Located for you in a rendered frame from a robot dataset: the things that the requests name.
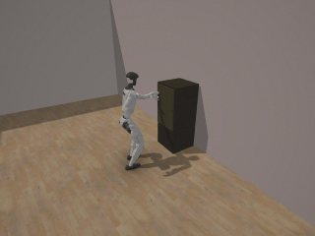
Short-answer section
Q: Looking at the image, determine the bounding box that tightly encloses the right robot shin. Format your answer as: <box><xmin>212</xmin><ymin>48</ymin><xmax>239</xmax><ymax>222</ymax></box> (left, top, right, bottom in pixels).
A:
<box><xmin>129</xmin><ymin>144</ymin><xmax>145</xmax><ymax>166</ymax></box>

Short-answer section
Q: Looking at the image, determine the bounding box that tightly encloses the right robot upper arm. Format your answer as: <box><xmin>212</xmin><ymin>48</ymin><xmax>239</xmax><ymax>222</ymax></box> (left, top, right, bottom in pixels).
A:
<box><xmin>122</xmin><ymin>90</ymin><xmax>136</xmax><ymax>113</ymax></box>

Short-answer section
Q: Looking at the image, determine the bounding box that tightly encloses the cupboard door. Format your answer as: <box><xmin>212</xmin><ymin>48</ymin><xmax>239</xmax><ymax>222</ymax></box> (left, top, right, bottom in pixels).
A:
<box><xmin>157</xmin><ymin>84</ymin><xmax>175</xmax><ymax>131</ymax></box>

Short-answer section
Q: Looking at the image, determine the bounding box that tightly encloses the robot left forearm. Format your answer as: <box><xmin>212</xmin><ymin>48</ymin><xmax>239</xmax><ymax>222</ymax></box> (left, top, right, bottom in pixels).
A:
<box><xmin>139</xmin><ymin>94</ymin><xmax>150</xmax><ymax>99</ymax></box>

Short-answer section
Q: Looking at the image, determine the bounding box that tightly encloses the robot right forearm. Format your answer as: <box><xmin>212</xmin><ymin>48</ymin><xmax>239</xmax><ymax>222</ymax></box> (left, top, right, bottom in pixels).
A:
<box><xmin>123</xmin><ymin>107</ymin><xmax>135</xmax><ymax>130</ymax></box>

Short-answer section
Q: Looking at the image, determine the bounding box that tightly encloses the robot right hand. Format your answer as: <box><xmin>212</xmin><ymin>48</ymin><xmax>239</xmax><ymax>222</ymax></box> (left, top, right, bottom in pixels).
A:
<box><xmin>131</xmin><ymin>129</ymin><xmax>141</xmax><ymax>144</ymax></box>

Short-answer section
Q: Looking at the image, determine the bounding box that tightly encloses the robot left hand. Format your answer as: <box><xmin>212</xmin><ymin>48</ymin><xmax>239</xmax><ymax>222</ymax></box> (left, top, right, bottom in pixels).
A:
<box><xmin>149</xmin><ymin>91</ymin><xmax>159</xmax><ymax>99</ymax></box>

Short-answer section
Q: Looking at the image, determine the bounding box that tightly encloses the handle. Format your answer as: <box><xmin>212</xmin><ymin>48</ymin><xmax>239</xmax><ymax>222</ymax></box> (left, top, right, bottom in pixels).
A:
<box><xmin>155</xmin><ymin>91</ymin><xmax>159</xmax><ymax>101</ymax></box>

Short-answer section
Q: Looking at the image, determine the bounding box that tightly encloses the robot right foot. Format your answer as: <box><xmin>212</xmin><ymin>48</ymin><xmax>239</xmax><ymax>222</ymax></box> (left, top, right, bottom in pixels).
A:
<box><xmin>125</xmin><ymin>163</ymin><xmax>141</xmax><ymax>171</ymax></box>

